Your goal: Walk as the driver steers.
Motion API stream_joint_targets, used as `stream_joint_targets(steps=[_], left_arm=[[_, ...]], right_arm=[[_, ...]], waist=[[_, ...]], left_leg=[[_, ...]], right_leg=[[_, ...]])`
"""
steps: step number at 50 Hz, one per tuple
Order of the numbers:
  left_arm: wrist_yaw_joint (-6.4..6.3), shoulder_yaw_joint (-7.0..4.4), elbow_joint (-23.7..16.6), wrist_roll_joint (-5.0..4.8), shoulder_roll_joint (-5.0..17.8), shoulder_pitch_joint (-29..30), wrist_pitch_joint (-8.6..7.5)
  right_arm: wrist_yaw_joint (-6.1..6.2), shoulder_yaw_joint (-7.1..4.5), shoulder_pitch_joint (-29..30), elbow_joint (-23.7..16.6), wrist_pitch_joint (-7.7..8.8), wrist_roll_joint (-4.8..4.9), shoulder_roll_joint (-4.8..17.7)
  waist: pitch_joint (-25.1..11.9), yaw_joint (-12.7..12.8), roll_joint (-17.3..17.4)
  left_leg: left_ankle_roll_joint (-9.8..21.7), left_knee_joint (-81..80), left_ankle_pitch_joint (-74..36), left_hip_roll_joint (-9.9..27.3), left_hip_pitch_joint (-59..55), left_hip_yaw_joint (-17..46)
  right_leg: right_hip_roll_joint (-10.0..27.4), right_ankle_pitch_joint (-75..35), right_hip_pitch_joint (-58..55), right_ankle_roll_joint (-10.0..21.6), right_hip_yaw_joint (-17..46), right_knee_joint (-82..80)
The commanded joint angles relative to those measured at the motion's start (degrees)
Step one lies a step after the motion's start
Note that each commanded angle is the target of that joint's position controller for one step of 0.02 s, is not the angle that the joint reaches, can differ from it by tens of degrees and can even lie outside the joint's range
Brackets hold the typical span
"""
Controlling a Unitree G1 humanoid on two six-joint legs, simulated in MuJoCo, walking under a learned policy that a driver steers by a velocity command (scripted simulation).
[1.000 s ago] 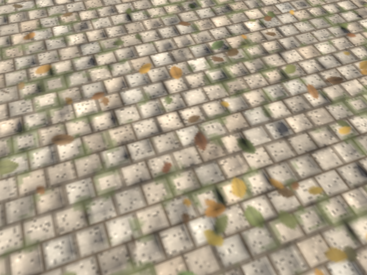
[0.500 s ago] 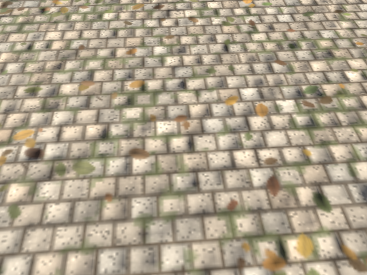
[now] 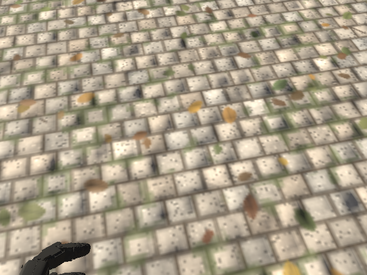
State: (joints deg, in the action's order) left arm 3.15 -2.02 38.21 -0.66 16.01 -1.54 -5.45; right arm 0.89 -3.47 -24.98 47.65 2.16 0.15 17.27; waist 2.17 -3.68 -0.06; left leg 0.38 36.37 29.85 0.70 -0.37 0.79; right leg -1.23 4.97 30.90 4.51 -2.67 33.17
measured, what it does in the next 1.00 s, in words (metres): walks ahead, turning right: left foot, then right foot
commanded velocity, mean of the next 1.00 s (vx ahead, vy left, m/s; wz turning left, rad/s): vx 0.50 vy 0.00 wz -0.49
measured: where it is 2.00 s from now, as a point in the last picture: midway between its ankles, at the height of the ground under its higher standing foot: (279, 159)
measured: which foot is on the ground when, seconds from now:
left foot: up 0.00-0.44, down 0.46-0.98, up 1.00-1.00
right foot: down 0.00-0.46, up 0.48-0.94, down 0.96-1.00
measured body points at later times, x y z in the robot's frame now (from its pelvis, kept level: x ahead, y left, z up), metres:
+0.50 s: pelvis +0.28 +0.02 +0.01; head +0.30 +0.02 +0.46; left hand +0.37 +0.30 -0.11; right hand +0.45 -0.27 -0.05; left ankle +0.39 +0.12 -0.72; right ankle +0.13 -0.09 -0.68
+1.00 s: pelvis +0.51 -0.10 +0.00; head +0.54 -0.13 +0.44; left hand +0.84 -0.02 -0.06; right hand +0.37 -0.37 -0.13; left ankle +0.41 +0.12 -0.68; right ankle +0.56 -0.22 -0.72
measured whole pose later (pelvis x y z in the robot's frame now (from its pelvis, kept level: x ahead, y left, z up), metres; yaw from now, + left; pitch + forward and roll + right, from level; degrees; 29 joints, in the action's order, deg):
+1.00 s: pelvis +0.51 -0.10 +0.00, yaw -33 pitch +1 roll +1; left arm 2.6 -3.7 32.1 -1.5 17.1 -3.9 -1.0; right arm 0.7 -4.3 -18.9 48.0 2.9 0.6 18.4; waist 4.1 -3.6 -0.9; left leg -2.3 43.3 27.7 5.8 2.1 -10.1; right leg -1.1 7.7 29.9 6.2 -2.8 37.2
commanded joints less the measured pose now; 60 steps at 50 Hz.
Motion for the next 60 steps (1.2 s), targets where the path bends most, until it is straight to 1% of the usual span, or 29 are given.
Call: stream_joint_targets(steps=[1, 2, 3, 4, 5, 8, 14, 19, 21, 22, 23, 24, 25, 26, 28, 30, 35, 39, 43, 46, 48, 49, 50, 51, 52, 53, 54, 55, 60], left_arm=[[-0.37, -3.69, 1.83, -0.81, 11.13, -21.95, 0.51], [-0.78, -3.22, 1.25, -0.52, 9.7, -18.06, 0.66], [-1.0, -3.17, 0.49, -0.03, 9.66, -14.85, 0.73], [-1.08, -3.02, -0.03, 0.51, 8.94, -12.6, 0.76], [-1.25, -2.71, -0.54, 1.31, 8.08, -11.43, 0.66], [-1.72, -2.84, -0.45, 0.36, 7.79, -10.95, 0.28], [-3.33, -3.97, 1.08, -0.53, 10.59, -15.74, 1.1], [-3.75, -4.17, 1.98, -1.06, 10.52, -19.7, 2.34], [-3.81, -4.11, 1.59, -0.8, 9.86, -18.82, 2.86], [-3.73, -3.46, 1.3, -0.54, 7.8, -18.89, 2.91], [-3.49, -2.02, 0.15, 0.26, 3.86, -18.7, 2.67], [-3.51, -0.99, -1.9, -1.18, 0.73, -25.51, 2.0], [-3.76, -1.99, -1.18, -1.97, 6.38, -24.77, 1.95], [-3.81, -3.01, -1.65, -1.72, 9.56, -19.45, 2.31], [-3.69, -3.28, -2.77, -0.56, 8.69, -15.03, 2.85], [-3.01, -3.27, -3.2, -1.14, 6.73, -15.26, 3.59], [-2.49, -2.49, -5.31, -0.58, 3.95, -10.85, 4.39], [-1.08, -1.82, -6.75, -0.61, 2.86, -4.38, 3.65], [0.21, -1.75, -9.22, -0.89, 3.11, 1.22, 3.55], [0.46, -3.14, -9.7, -0.42, 5.83, -1.51, 3.97], [-0.55, -6.25, -5.7, -0.61, 10.93, -17.6, 4.64], [-1.87, -7.55, -4.15, -1.13, 15.71, -24.37, 5.3], [-1.64, -7.37, -6.45, -1.11, 19.81, -20.68, 4.35], [-1.09, -6.03, -6.69, -0.76, 14.5, -21.57, 3.41], [-1.07, -5.23, -5.86, -0.39, 12.11, -20.05, 2.63], [-1.07, -4.69, -5.88, -0.4, 10.67, -16.64, 2.19], [-1.26, -4.21, -6.33, -0.07, 9.08, -13.3, 2.04], [-1.51, -3.83, -7.03, 0.51, 8.43, -11.42, 2.03], [-3.21, -4.28, -4.73, 0.06, 10.1, -13.26, 1.75]], right_arm=[[-0.8, -0.15, -2.5, -5.65, 3.33, 0.5, 5.96], [-1.22, -0.75, 4.51, -7.8, 4.2, 1.99, 8.12], [-1.01, -0.33, 7.7, -8.55, 4.85, 1.46, 7.35], [-0.74, -0.57, 9.02, -8.8, 5.01, 0.33, 7.03], [-0.72, -0.68, 7.84, -8.83, 4.72, -0.08, 6.66], [-0.41, -0.38, 7.1, -9.08, 3.36, -0.81, 4.86], [-0.81, 0.82, 20.95, -12.63, 3.88, -0.71, 2.4], [-1.83, -0.28, 25.12, -14.15, 4.89, 0.49, 5.25], [-1.85, -1.13, 21.0, -13.3, 5.32, 0.66, 6.41], [-1.48, -1.96, 16.09, -12.24, 5.53, 0.32, 7.8], [-0.93, -2.91, 7.63, -11.54, 5.66, -0.66, 10.96], [-1.03, -4.12, 2.86, -9.63, 4.6, -1.17, 15.5], [-1.44, -3.27, 2.98, -9.74, 4.28, -0.38, 11.05], [-1.27, -2.34, 5.06, -10.13, 4.1, -0.22, 7.71], [-1.27, -1.27, 10.17, -9.96, 3.73, -0.82, 4.75], [-1.09, -1.06, 11.89, -9.26, 4.0, -0.98, 3.75], [-0.84, -2.2, 11.01, -6.56, 4.49, -0.67, 6.6], [-0.5, -2.56, 10.24, -4.94, 3.77, -0.26, 8.4], [-0.49, -3.19, 7.48, -3.02, 2.71, 0.85, 10.47], [-0.14, -4.0, 7.66, -2.78, 1.65, 1.69, 12.99], [0.26, -3.63, 8.19, -3.22, 1.12, 1.92, 12.33], [0.13, -1.8, 5.83, -4.53, 1.49, -0.68, 7.09], [-0.43, 0.0, 3.68, -8.35, 3.26, -1.02, 2.91], [-1.22, -1.28, 10.27, -8.97, 5.04, 1.13, 9.12], [-1.55, -1.22, 13.66, -10.29, 5.85, 2.46, 9.37], [-1.12, -0.94, 13.75, -9.67, 6.09, 1.42, 8.43], [-0.73, -1.28, 13.4, -9.1, 5.85, -0.07, 8.73], [-0.83, -1.46, 12.31, -8.75, 5.19, -0.49, 8.83], [-0.72, -0.43, 16.9, -9.97, 3.4, -1.36, 5.16]], waist=[[-23.04, 9.48, -12.18], [-13.42, 9.47, -8.22], [-8.88, 7.89, -1.59], [-5.67, 6.02, 0.21], [-5.42, 3.91, -1.32], [-3.87, 1.95, -3.18], [-0.54, 6.47, -3.1], [-1.62, 7.14, -4.71], [-2.85, 4.3, -6.32], [-5.6, 1.85, -6.03], [-13.01, -1.86, -0.22], [-19.88, 0.73, 17.72], [-16.81, -0.39, 14.74], [-10.37, -1.57, 9.29], [-3.91, 0.41, 5.25], [-2.05, 2.28, 7.81], [-0.38, 2.26, 4.56], [1.14, 0.07, 3.61], [3.13, -1.15, 3.4], [-0.34, 2.24, 5.54], [-9.13, 11.29, 3.95], [-14.16, 11.8, -6.92], [-22.27, 6.23, -16.93], [-22.19, 10.82, -8.0], [-13.89, 10.01, -6.52], [-8.75, 7.04, -0.79], [-6.85, 4.88, -0.66], [-5.76, 3.19, -1.84], [-2.77, 3.52, -1.92]], left_leg=[[0.42, 40.56, 2.06, -1.84, 40.63, 7.25], [0.94, 40.28, -2.94, 0.55, 44.28, 5.69], [1.27, 37.17, -7.57, 2.9, 42.67, 4.84], [0.96, 33.22, -10.27, 4.44, 40.36, 4.43], [0.77, 31.21, -12.0, 5.6, 36.71, 5.0], [-1.48, 24.55, -13.08, 5.96, 33.91, 3.84], [-4.08, 0.86, -33.2, 2.39, 29.86, 2.61], [-3.13, -7.52, -30.43, 0.33, 25.43, 4.43], [-1.13, -10.13, -26.2, 0.07, 19.26, 3.41], [0.69, -11.58, -25.0, 1.3, 11.18, 3.54], [4.52, -11.06, -21.29, 10.85, -2.2, 12.27], [13.13, -15.61, -8.23, 23.14, -19.2, 36.81], [13.0, -18.97, 3.16, 23.87, -17.41, 43.17], [10.81, -19.57, 1.4, 21.46, -11.82, 34.86], [9.29, -21.38, -13.06, 16.69, -0.99, 21.81], [8.73, -24.18, -19.31, 14.1, 4.59, 14.12], [10.49, -27.32, -29.92, 14.82, 4.8, 4.25], [8.81, -27.41, -32.87, 13.56, 3.63, -3.69], [7.45, -25.98, -36.07, 15.27, -1.19, -7.35], [5.82, -16.18, -60.68, 15.53, -4.58, -10.67], [3.13, 5.56, -65.82, 12.6, 3.16, -13.52], [0.55, 24.63, -30.87, 8.95, 20.06, -13.26], [-2.14, 42.61, 5.16, -3.21, 40.55, -3.09], [-1.29, 45.21, 1.63, -0.21, 46.53, 5.53], [-0.2, 42.33, -3.32, 1.93, 48.84, 4.43], [-0.13, 36.94, -7.65, 4.41, 45.82, 4.36], [-0.58, 31.98, -10.1, 5.96, 41.71, 4.51], [-0.97, 30.19, -11.77, 6.66, 38.3, 4.64], [-4.72, 16.07, -21.76, 4.86, 36.34, 2.52]], right_leg=[[20.34, 20.65, -53.75, 14.45, 47.76, -15.71], [18.69, 17.64, -45.77, 12.24, 38.88, -16.51], [16.65, 11.1, -37.17, 11.32, 33.38, -17.24], [14.71, 4.62, -29.99, 11.18, 29.07, -18.23], [13.28, 1.13, -25.58, 11.27, 26.84, -19.62], [11.57, -1.29, -18.24, 12.66, 22.3, -22.99], [7.4, 0.31, -13.12, 8.91, 16.15, -22.35], [9.76, 5.69, -19.37, 6.95, 22.97, -15.64], [9.26, 5.15, -20.07, 5.3, 24.86, -10.94], [6.59, 4.21, -18.24, 3.56, 23.52, -5.39], [2.89, 9.8, -12.15, 1.2, 18.8, 10.28], [-4.24, 28.5, 7.4, -2.3, 10.52, 28.73], [-0.04, 28.0, 15.06, -3.07, 11.95, 37.48], [1.81, 22.65, 16.77, -3.4, 11.69, 40.31], [4.98, 15.41, 13.9, -4.18, 10.3, 37.44], [6.93, 12.61, 9.89, -4.52, 9.32, 34.84], [7.82, 5.02, 12.03, -5.9, 8.26, 25.52], [7.06, -5.05, 8.92, -4.93, 4.85, 12.63], [5.97, -3.09, 7.47, -2.57, 1.66, 5.37], [1.39, 5.16, -0.75, 0.94, -2.58, 3.33], [-3.12, 2.29, -24.19, 4.95, -3.34, -1.14], [7.6, -0.35, -41.71, 8.79, 13.02, -0.91], [20.16, 14.63, -54.55, 20.65, 48.67, -11.92], [20.24, 18.78, -53.44, 18.39, 48.7, -16.86], [18.28, 15.65, -46.75, 15.99, 40.38, -16.89], [15.51, 8.61, -37.6, 13.89, 33.63, -16.75], [13.41, 2.06, -31.01, 12.69, 28.92, -16.98], [11.94, -2.07, -26.51, 12.4, 26.47, -18.21], [8.54, -9.76, -17.69, 12.11, 19.32, -20.32]])
Velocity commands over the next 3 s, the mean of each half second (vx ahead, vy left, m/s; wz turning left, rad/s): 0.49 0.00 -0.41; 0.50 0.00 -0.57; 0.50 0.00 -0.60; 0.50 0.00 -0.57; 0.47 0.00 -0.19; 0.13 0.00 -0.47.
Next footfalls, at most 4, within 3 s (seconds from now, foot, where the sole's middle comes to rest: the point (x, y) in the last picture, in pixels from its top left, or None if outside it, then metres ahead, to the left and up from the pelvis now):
0.46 left None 0.43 0.11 -0.75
0.96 right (248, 227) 0.59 -0.25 -0.75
1.46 left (239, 150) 0.94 -0.27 -0.75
1.96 right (332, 161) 0.86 -0.65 -0.75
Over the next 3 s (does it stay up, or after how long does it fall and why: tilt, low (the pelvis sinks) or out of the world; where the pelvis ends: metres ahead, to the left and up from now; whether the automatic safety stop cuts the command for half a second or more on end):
stays up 1.02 -0.84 0.02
